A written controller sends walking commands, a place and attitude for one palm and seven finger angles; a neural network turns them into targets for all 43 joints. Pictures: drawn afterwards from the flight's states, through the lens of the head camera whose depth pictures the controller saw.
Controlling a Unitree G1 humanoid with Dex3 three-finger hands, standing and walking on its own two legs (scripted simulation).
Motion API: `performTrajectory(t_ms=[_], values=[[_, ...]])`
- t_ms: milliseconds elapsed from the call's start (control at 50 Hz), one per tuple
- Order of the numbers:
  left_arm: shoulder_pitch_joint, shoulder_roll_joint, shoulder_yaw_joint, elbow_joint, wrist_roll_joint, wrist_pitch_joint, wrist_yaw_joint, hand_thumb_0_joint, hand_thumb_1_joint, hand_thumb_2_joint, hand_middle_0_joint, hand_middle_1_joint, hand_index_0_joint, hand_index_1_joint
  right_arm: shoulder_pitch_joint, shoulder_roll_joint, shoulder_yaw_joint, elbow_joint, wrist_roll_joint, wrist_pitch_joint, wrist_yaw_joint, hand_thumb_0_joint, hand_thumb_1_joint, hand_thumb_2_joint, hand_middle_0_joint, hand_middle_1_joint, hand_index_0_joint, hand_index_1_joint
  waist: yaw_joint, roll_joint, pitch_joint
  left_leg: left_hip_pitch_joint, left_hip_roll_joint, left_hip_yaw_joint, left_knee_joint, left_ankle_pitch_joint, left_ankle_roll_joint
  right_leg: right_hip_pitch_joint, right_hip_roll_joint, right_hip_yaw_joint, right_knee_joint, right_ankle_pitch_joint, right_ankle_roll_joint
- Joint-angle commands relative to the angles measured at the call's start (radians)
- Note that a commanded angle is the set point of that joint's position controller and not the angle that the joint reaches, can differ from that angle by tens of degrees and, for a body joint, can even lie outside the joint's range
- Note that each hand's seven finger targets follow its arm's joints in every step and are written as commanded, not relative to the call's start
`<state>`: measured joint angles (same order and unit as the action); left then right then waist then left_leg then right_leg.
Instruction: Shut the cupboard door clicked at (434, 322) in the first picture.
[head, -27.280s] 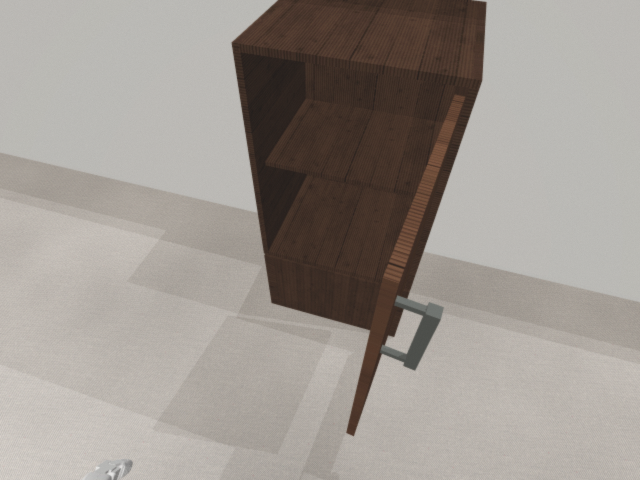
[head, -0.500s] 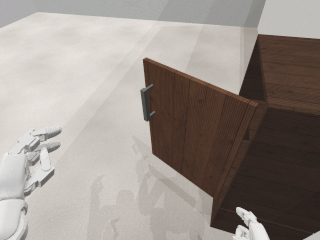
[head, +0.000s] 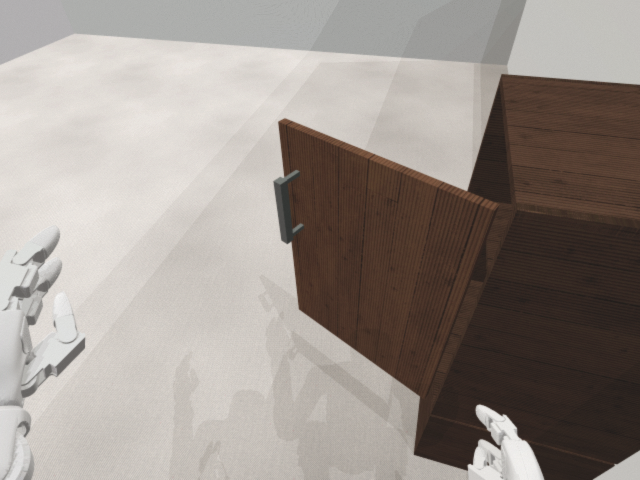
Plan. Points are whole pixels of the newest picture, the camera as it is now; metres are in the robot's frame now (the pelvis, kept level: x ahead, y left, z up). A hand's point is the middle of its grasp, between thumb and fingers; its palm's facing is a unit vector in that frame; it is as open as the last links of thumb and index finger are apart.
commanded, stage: step back with the hand held close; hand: left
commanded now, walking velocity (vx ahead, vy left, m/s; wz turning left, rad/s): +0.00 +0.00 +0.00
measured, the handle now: (290, 207) +0.63 +0.14 -0.03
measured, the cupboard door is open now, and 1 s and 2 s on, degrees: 66 66 66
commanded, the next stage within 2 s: stop stepping back and stand still in 1.80 s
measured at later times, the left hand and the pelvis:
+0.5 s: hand (80, 344) +0.19 +0.26 +0.15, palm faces +0.34 -0.79 -0.50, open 7.4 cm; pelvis -0.02 +0.00 -0.01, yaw -1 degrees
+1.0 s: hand (15, 406) +0.13 +0.28 +0.16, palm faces +0.44 -0.77 -0.46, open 7.4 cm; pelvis -0.08 +0.01 -0.02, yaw +0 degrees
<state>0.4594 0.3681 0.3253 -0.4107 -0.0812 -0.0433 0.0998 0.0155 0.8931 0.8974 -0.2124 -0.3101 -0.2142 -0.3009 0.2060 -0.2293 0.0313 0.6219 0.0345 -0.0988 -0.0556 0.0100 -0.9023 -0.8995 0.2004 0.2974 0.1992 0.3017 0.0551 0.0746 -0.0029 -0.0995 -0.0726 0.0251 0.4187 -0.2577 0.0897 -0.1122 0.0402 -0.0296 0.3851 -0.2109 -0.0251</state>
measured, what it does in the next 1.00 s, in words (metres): shifts its weight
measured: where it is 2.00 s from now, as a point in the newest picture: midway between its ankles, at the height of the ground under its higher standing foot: outside the picture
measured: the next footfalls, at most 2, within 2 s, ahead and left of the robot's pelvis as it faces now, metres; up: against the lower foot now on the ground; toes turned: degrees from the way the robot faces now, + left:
right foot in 1.70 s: -0.28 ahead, -0.15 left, +0.00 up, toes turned +4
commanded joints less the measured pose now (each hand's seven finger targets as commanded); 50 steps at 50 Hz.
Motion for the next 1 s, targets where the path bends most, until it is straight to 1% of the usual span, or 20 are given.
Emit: performTrajectory(t_ms=[0,40,60,80,100,180,300,340,400,460,500,520,640,680,700,780,800,840,920,980], values=[[-0.075,0.193,0.135,-0.176,-0.002,-0.063,0.013,0.0,0.9,0.9,-0.2,-0.3,-0.2,-0.3,-0.134,-0.113,-0.048,-0.162,-0.001,-0.052,-0.003,0.0,-0.9,-0.9,0.2,0.3,0.2,0.3,0.004,-0.012,-0.033,-0.085,0.103,-0.096,-0.097,0.157,-0.078,0.049,-0.029,0.043,-0.045,0.107,-0.004],[-0.068,0.186,0.131,-0.178,-0.004,-0.067,0.013,0.0,0.9,0.9,-0.2,-0.3,-0.2,-0.3,-0.132,-0.11,-0.047,-0.165,-0.002,-0.052,-0.002,0.0,-0.9,-0.9,0.2,0.3,0.2,0.3,0.004,-0.011,-0.043,-0.085,0.1,-0.092,-0.095,0.161,-0.077,0.055,-0.033,0.042,-0.038,0.111,-0.003],[-0.186,0.306,0.259,-0.266,-0.001,-0.124,0.021,0.0,0.9,0.9,-0.2,-0.3,-0.2,-0.3,-0.128,-0.146,-0.063,-0.206,-0.001,-0.03,-0.005,0.0,-0.9,-0.9,0.2,0.3,0.2,0.3,-0.037,0.003,-0.031,-0.198,0.12,-0.114,-0.073,0.031,-0.032,0.041,-0.085,0.155,-0.044,0.14,-0.001],[-0.077,0.246,0.221,-0.164,-0.01,-0.14,0.019,0.0,0.9,0.9,-0.2,-0.3,-0.2,-0.3,-0.119,-0.126,-0.06,-0.183,-0.003,-0.018,-0.012,0.0,-0.9,-0.9,0.2,0.3,0.2,0.3,-0.038,-0.035,-0.057,-0.174,0.106,-0.113,-0.042,0.028,-0.03,0.003,-0.123,0.172,-0.055,0.12,-0.012],[-0.061,0.235,0.207,-0.171,-0.008,-0.157,0.016,0.0,0.9,0.9,-0.2,-0.3,-0.2,-0.3,-0.114,-0.13,-0.065,-0.184,-0.006,-0.009,-0.009,0.0,-0.9,-0.9,0.2,0.3,0.2,0.3,-0.039,-0.035,-0.059,-0.168,0.103,-0.113,-0.025,0.053,-0.035,-0.02,-0.135,0.178,-0.06,0.134,-0.017],[0.006,0.198,0.161,-0.146,-0.004,-0.183,0.014,0.0,0.9,0.9,-0.2,-0.3,-0.2,-0.3,-0.112,-0.142,-0.082,-0.183,-0.008,0.023,-0.011,0.0,-0.9,-0.9,0.2,0.3,0.2,0.3,-0.048,-0.034,-0.128,-0.164,0.124,-0.107,-0.017,0.16,-0.035,-0.026,-0.131,0.146,0.024,0.234,-0.006],[0.041,0.276,0.237,-0.19,-0.002,-0.186,0.023,0.0,0.9,0.9,-0.2,-0.3,-0.2,-0.3,-0.112,-0.146,-0.102,-0.21,-0.007,0.058,-0.028,0.0,-0.9,-0.9,0.2,0.3,0.2,0.3,-0.043,-0.059,-0.21,-0.197,0.145,-0.107,0.017,0.363,-0.038,0.024,-0.118,0.117,0.138,0.436,0.012],[0.064,0.261,0.227,-0.207,-0.003,-0.185,0.024,0.0,0.9,0.9,-0.2,-0.3,-0.2,-0.3,-0.108,-0.142,-0.103,-0.223,-0.004,0.069,-0.028,0.0,-0.9,-0.9,0.2,0.3,0.2,0.3,-0.048,-0.063,-0.217,-0.212,0.152,-0.111,0.031,0.395,-0.039,0.023,-0.119,0.124,0.163,0.449,0.01],[0.087,0.281,0.254,-0.224,-0.003,-0.185,0.031,0.0,0.9,0.9,-0.2,-0.3,-0.2,-0.3,-0.104,-0.146,-0.11,-0.23,-0.007,0.078,-0.031,0.0,-0.9,-0.9,0.2,0.3,0.2,0.3,-0.047,-0.052,-0.224,-0.258,0.159,-0.117,0.037,0.36,-0.032,0.034,-0.118,0.132,0.181,0.442,0.013],[0.095,0.264,0.237,-0.237,0.001,-0.187,0.033,0.0,0.9,0.9,-0.2,-0.3,-0.2,-0.3,-0.101,-0.146,-0.107,-0.239,-0.006,0.08,-0.033,0.0,-0.9,-0.9,0.2,0.3,0.2,0.3,-0.052,-0.028,-0.195,-0.313,0.176,-0.144,0.013,0.28,-0.022,0.021,-0.1,0.136,0.195,0.345,0.018],[0.089,0.28,0.259,-0.229,0.005,-0.189,0.037,0.0,0.9,0.9,-0.2,-0.3,-0.2,-0.3,-0.105,-0.152,-0.108,-0.236,-0.011,0.076,-0.038,0.0,-0.9,-0.9,0.2,0.3,0.2,0.3,-0.047,-0.019,-0.167,-0.387,0.186,-0.163,-0.015,0.177,-0.008,0.042,-0.087,0.139,0.199,0.299,0.024],[0.085,0.256,0.234,-0.228,0.007,-0.19,0.037,0.0,0.9,0.9,-0.2,-0.3,-0.2,-0.3,-0.1,-0.147,-0.104,-0.239,-0.008,0.075,-0.038,0.0,-0.9,-0.9,0.2,0.3,0.2,0.3,-0.052,-0.025,-0.153,-0.413,0.187,-0.169,-0.023,0.118,-0.006,0.042,-0.084,0.143,0.199,0.263,0.024],[0.021,0.247,0.232,-0.227,0.036,-0.213,0.047,0.0,0.9,0.9,-0.2,-0.3,-0.2,-0.3,-0.087,-0.16,-0.1,-0.242,-0.013,0.051,-0.046,0.0,-0.9,-0.9,0.2,0.3,0.2,0.3,-0.058,-0.007,-0.081,-0.663,0.216,-0.226,-0.12,-0.317,0.036,0.123,-0.046,0.15,0.248,0.107,0.034],[0.0,0.245,0.234,-0.239,0.047,-0.221,0.05,0.0,0.9,0.9,-0.2,-0.3,-0.2,-0.3,-0.08,-0.162,-0.101,-0.239,-0.017,0.041,-0.047,0.0,-0.9,-0.9,0.2,0.3,0.2,0.3,-0.059,0.008,-0.077,-0.708,0.233,-0.251,-0.153,-0.381,0.046,0.148,-0.028,0.134,0.284,0.106,0.039],[-0.013,0.263,0.25,-0.24,0.049,-0.221,0.051,0.0,0.9,0.9,-0.2,-0.3,-0.2,-0.3,-0.08,-0.167,-0.101,-0.235,-0.022,0.036,-0.048,0.0,-0.9,-0.9,0.2,0.3,0.2,0.3,-0.056,-0.003,-0.07,-0.722,0.242,-0.268,-0.166,-0.39,0.047,0.152,-0.017,0.128,0.295,0.102,0.041],[-0.05,0.233,0.226,-0.271,0.061,-0.231,0.051,0.0,0.9,0.9,-0.2,-0.3,-0.2,-0.3,-0.069,-0.165,-0.101,-0.229,-0.028,0.021,-0.044,0.0,-0.9,-0.9,0.2,0.3,0.2,0.3,-0.061,0.023,-0.072,-0.768,0.266,-0.286,-0.181,-0.452,0.056,0.178,-0.002,0.118,0.35,0.084,0.044],[-0.052,0.26,0.255,-0.273,0.069,-0.236,0.052,0.0,0.9,0.9,-0.2,-0.3,-0.2,-0.3,-0.074,-0.17,-0.107,-0.231,-0.03,0.016,-0.044,0.0,-0.9,-0.9,0.2,0.3,0.2,0.3,-0.057,0.037,-0.066,-0.774,0.272,-0.307,-0.199,-0.468,0.057,0.182,0.015,0.114,0.359,0.095,0.045],[-0.044,0.24,0.245,-0.271,0.073,-0.242,0.05,0.0,0.9,0.9,-0.2,-0.3,-0.2,-0.3,-0.075,-0.164,-0.105,-0.228,-0.032,0.013,-0.04,0.0,-0.9,-0.9,0.2,0.3,0.2,0.3,-0.059,0.038,-0.065,-0.804,0.282,-0.304,-0.194,-0.474,0.062,0.203,0.021,0.118,0.387,0.096,0.047],[-0.004,0.245,0.27,-0.265,0.067,-0.268,0.043,0.0,0.9,0.9,-0.2,-0.3,-0.2,-0.3,-0.069,-0.156,-0.11,-0.218,-0.04,0.006,-0.033,0.0,-0.9,-0.9,0.2,0.3,0.2,0.3,-0.06,0.01,-0.081,-0.784,0.272,-0.298,-0.156,-0.336,0.057,0.202,0.024,0.137,0.382,0.18,0.038],[-0.008,0.237,0.269,-0.295,0.064,-0.281,0.039,0.0,0.9,0.9,-0.2,-0.3,-0.2,-0.3,-0.067,-0.156,-0.114,-0.207,-0.041,-0.004,-0.025,0.0,-0.9,-0.9,0.2,0.3,0.2,0.3,-0.06,0.058,-0.117,-0.772,0.274,-0.278,-0.137,-0.322,0.06,0.207,0.026,0.144,0.404,0.177,0.037]])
